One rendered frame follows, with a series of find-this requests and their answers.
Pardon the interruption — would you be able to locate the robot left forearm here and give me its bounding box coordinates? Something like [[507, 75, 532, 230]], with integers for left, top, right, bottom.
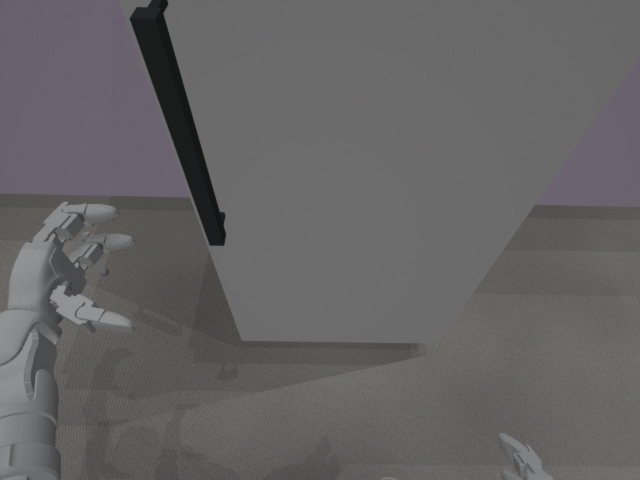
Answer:
[[0, 309, 62, 480]]

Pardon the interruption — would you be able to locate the fridge door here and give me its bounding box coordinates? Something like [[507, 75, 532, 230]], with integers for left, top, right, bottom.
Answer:
[[118, 0, 640, 344]]

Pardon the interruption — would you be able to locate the robot right hand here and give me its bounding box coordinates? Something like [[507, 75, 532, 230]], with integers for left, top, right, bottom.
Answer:
[[498, 433, 554, 480]]

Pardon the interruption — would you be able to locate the robot left hand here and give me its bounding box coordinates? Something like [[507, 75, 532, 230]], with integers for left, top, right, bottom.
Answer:
[[7, 202, 136, 335]]

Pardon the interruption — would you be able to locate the handle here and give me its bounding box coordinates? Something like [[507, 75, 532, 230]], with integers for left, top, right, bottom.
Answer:
[[130, 0, 226, 246]]

